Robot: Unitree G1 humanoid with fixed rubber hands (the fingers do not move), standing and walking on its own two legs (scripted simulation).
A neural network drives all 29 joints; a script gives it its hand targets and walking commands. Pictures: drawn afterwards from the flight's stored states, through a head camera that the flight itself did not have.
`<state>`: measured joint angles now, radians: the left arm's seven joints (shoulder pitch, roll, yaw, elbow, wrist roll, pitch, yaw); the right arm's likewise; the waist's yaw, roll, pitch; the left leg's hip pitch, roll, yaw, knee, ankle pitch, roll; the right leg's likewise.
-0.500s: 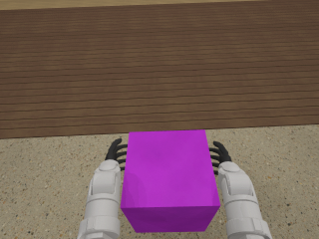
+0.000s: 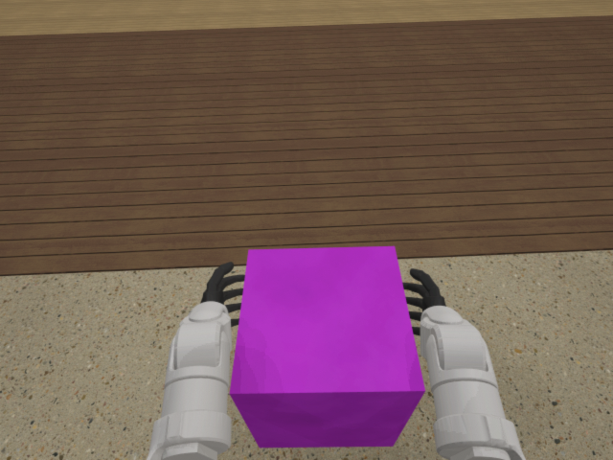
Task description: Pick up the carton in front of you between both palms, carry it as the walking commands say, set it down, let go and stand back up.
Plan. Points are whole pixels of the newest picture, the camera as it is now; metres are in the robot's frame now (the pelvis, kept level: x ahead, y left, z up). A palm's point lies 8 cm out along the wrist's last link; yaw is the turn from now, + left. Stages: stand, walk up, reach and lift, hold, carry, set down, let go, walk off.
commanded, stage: carry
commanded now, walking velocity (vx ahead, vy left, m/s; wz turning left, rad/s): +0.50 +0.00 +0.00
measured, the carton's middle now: (323, 352) +0.28 +0.00 -0.03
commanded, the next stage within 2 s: none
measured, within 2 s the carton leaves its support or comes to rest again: neither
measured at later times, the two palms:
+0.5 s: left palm (218, 245) +0.39 +0.15 +0.09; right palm (420, 245) +0.38 -0.15 +0.09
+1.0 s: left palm (219, 145) +0.68 +0.20 +0.10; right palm (365, 149) +0.65 -0.10 +0.10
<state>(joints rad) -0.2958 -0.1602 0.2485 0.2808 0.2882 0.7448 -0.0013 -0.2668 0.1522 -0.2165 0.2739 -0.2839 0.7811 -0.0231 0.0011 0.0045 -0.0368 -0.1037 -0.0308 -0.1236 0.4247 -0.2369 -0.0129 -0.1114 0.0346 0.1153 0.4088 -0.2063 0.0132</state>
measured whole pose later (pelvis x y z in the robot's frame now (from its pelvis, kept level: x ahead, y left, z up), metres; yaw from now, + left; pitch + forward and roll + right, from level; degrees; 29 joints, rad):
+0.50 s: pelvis +0.14 +0.01 +0.00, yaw +2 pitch +5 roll -1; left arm -0.05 -0.13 0.04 -0.37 0.07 1.15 0.11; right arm -0.01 0.13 -0.09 -0.41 -0.06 1.19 -0.13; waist -0.01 -0.01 -0.21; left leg -0.43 0.06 0.10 0.90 -0.47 0.02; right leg -0.24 -0.02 -0.20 0.41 -0.27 -0.04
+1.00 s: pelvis +0.43 +0.07 +0.01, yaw -2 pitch +5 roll -2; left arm 0.03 -0.13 0.04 -0.55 0.06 1.17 0.11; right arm 0.04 0.13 -0.04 -0.54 -0.03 1.20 -0.15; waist -0.05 0.01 -0.12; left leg -0.15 0.04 0.23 0.30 -0.23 0.05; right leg -0.60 -0.10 -0.12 0.80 -0.19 0.00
